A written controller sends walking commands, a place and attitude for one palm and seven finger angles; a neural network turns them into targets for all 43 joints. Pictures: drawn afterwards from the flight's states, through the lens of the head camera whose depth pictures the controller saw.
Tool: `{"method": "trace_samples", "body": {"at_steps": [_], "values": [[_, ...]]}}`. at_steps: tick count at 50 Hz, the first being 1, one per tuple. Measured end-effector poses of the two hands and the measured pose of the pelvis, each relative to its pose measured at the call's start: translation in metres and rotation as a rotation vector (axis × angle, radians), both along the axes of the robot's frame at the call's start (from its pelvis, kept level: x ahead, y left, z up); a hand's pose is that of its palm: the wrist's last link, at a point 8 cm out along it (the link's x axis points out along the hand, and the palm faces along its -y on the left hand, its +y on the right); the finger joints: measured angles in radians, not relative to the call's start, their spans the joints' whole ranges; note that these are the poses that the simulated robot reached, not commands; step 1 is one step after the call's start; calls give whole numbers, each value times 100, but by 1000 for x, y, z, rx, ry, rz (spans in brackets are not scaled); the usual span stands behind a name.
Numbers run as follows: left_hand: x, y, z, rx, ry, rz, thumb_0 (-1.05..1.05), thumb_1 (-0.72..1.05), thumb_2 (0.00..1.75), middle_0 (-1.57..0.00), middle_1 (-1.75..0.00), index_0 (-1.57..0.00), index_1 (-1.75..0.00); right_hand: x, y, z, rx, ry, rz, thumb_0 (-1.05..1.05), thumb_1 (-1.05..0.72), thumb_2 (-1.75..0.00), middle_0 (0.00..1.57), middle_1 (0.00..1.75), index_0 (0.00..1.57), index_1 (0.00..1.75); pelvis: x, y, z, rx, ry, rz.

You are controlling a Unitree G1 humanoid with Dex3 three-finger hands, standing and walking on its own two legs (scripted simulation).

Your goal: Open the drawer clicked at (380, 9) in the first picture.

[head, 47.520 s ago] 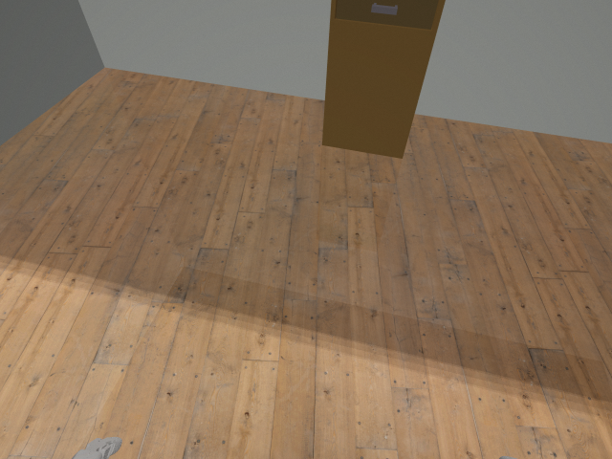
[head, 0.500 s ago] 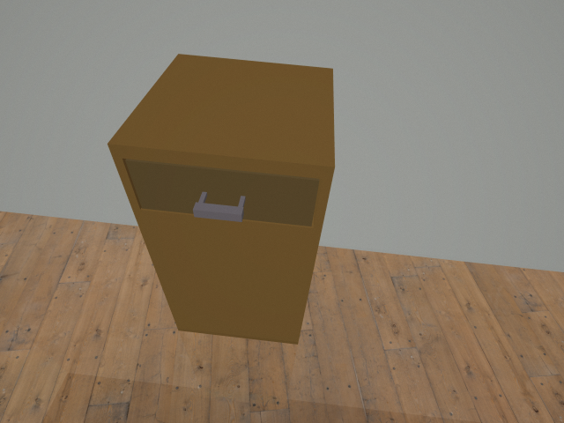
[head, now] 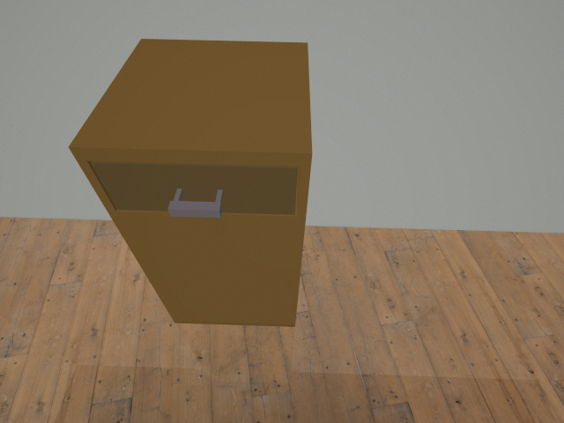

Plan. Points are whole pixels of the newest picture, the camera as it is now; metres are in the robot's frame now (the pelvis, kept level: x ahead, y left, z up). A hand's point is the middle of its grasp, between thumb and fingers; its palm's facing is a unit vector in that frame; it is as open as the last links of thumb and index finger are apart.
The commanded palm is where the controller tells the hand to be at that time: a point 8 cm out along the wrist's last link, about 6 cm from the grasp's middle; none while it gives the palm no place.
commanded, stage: come to a stop and stand still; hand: left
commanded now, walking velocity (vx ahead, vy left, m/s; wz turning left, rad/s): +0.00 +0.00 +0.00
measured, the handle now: (197, 201) +0.52 +0.19 -0.04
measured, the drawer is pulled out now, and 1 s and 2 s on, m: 0.00 0.00 0.00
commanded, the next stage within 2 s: look again from close up in 1.42 s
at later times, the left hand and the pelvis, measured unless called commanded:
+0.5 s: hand out of the picture +0.01 +0.17 -0.16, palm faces +0.00 -0.98 -0.22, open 7.4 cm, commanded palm none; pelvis +0.01 -0.01 +0.01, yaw +0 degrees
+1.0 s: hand out of the picture +0.04 +0.15 -0.16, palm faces +0.02 -0.98 -0.21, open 7.3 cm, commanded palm none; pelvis +0.04 -0.02 +0.01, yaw +1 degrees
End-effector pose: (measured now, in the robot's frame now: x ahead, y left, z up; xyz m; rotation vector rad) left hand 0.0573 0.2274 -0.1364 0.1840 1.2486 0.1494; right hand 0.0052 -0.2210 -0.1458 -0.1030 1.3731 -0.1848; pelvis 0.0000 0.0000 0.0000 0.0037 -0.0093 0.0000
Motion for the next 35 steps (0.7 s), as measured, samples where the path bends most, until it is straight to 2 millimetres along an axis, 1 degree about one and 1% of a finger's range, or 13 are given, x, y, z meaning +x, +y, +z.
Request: {"method": "trace_samples", "body": {"at_steps": [5,9,15,21,26,30,35], "values": [[-8,3,-1,7,-16,-20,0,92,90,-20,-30,-20,-30,8,-4,2,-7,-76,29,1,-91,-90,19,30,20,30,-5,3,-3,1,-1,5],[-18,8,5,18,-8,-20,0,92,90,-20,-30,-20,-30,15,-1,0,9,-113,58,1,-91,-90,19,30,19,30,-4,5,-2,3,-7,7],[-38,8,11,30,46,-4,0,91,90,-20,-30,-20,-30,20,-3,-1,26,-106,86,1,-92,-90,19,30,20,30,-1,3,2,11,-6,4],[-53,0,11,19,114,12,0,91,90,-20,-30,-19,-30,15,-5,-1,37,-56,94,1,-91,-90,19,30,20,30,6,-2,5,13,-1,5],[-54,-11,8,-3,142,22,0,91,90,-20,-30,-19,-30,9,-6,-1,39,-4,92,1,-91,-90,19,30,20,30,13,-7,6,12,-1,7],[-49,-19,6,-16,150,25,1,91,90,-20,-30,-20,-30,6,-7,-1,39,28,86,1,-91,-90,19,30,20,30,19,-10,7,11,-1,9],[-43,-24,4,-18,157,29,1,92,90,-20,-30,-20,-30,6,-8,0,42,52,77,1,-91,-90,19,30,20,30,25,-14,7,11,-1,9]]}}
